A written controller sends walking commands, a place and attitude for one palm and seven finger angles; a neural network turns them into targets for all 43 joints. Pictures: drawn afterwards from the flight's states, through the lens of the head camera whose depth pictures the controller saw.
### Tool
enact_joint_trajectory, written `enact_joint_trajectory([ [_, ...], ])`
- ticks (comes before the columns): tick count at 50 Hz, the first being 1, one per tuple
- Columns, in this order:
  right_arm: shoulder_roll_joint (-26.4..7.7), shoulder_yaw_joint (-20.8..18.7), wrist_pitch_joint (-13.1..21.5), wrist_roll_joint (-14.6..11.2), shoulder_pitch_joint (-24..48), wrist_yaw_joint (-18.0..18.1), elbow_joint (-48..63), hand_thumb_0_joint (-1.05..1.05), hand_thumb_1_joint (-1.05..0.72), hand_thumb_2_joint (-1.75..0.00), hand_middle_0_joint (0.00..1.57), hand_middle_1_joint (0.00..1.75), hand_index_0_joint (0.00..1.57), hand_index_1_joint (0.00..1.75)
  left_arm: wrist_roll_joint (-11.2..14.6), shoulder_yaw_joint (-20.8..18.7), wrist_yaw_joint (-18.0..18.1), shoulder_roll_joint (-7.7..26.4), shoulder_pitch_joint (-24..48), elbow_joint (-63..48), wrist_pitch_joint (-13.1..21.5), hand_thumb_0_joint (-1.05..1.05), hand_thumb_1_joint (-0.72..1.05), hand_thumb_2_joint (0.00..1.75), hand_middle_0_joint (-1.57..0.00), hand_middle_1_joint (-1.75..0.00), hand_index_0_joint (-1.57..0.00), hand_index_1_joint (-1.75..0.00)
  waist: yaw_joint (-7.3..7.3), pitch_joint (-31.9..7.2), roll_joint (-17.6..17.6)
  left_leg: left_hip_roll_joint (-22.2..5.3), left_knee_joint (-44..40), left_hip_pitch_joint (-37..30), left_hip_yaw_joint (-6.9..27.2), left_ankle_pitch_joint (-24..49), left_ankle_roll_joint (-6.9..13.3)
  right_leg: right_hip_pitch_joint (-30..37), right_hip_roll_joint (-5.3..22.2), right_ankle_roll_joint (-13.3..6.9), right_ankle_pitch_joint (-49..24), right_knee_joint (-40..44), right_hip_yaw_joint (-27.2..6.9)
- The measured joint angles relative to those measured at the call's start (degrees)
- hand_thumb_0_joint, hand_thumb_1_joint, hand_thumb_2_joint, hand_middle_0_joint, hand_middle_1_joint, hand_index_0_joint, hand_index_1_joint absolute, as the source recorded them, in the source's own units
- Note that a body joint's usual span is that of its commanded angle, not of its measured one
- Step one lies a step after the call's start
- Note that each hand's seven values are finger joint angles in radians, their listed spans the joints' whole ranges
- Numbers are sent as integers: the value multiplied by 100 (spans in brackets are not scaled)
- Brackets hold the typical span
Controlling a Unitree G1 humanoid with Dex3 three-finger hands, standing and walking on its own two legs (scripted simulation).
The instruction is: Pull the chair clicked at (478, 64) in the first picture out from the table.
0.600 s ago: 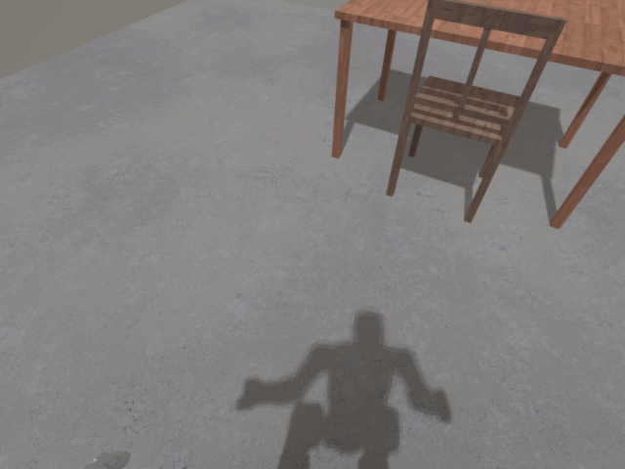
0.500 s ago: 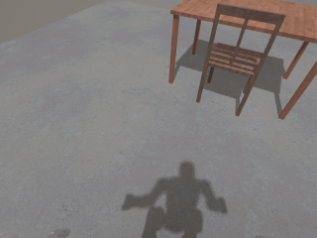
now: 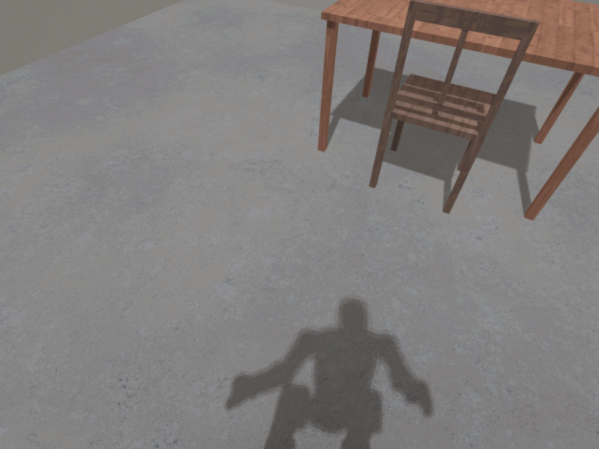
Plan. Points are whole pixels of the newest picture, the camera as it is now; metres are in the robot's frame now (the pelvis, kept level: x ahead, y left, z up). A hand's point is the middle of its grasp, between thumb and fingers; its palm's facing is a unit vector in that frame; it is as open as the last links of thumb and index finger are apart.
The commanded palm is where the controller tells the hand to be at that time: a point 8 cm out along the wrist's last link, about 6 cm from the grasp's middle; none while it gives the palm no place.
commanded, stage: stand and wait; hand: left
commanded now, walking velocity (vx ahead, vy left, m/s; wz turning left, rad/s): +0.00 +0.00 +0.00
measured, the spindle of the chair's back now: (452, 68) +1.40 -0.49 -0.11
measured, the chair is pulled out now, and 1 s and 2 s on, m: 0.00 0.00 0.00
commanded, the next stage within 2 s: look at it before walking up in 0.22 s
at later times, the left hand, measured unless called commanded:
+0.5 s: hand out of the picture +0.08 +0.24 -0.16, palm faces -0.04 -0.95 -0.32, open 7.4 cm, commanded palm none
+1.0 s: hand out of the picture +0.08 +0.24 -0.16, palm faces -0.03 -0.94 -0.33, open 7.4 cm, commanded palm none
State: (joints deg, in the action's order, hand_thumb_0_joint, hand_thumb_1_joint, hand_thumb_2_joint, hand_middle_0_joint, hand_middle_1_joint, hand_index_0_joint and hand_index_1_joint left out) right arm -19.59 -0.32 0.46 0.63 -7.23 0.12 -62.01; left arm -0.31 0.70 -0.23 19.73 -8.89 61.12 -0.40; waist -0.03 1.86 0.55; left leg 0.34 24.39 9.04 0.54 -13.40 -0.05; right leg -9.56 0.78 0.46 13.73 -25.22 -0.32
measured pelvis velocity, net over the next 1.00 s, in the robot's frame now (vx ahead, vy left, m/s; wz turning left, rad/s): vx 0.01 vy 0.00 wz -0.01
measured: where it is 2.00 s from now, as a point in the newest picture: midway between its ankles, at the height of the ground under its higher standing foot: (326, 413)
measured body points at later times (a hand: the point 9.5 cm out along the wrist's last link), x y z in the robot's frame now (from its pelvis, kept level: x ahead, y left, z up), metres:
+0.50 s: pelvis +0.00 +0.00 +0.00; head +0.00 +0.00 +0.45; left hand +0.08 +0.29 -0.13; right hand +0.07 -0.30 -0.13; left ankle +0.00 +0.12 -0.74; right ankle +0.00 -0.12 -0.74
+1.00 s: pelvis +0.01 +0.00 +0.00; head +0.01 +0.00 +0.45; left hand +0.08 +0.29 -0.13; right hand +0.09 -0.30 -0.13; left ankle +0.00 +0.12 -0.74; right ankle +0.00 -0.12 -0.74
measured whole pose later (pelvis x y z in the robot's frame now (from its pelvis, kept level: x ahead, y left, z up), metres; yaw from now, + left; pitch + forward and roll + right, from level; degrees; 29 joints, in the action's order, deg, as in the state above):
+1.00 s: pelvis +0.01 +0.00 +0.00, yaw +0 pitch -1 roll +0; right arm -19.1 0.0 0.7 0.5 -6.1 0.2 -64.0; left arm -0.4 0.7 0.1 19.3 -8.0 62.7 0.0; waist 0.1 1.8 0.6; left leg -0.2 21.4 7.5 0.3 -12.4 -0.5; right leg -8.3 0.3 0.2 12.7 -22.4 -0.6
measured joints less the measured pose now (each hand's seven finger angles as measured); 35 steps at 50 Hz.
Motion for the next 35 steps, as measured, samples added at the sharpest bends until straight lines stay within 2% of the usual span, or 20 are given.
enact_joint_trajectory([
  [35, 31, 15, 44, -21, 63, -11, -199, 1, -90, -90, 20, 30, 20, 30, -8, 10, -5, -31, 123, 135, 43, 0, 91, 90, -21, -30, -20, -30, -11, 11, 1, -29, -264, -87, -19, 140, -27, 64, -26, -17, -136, 236, -18],
])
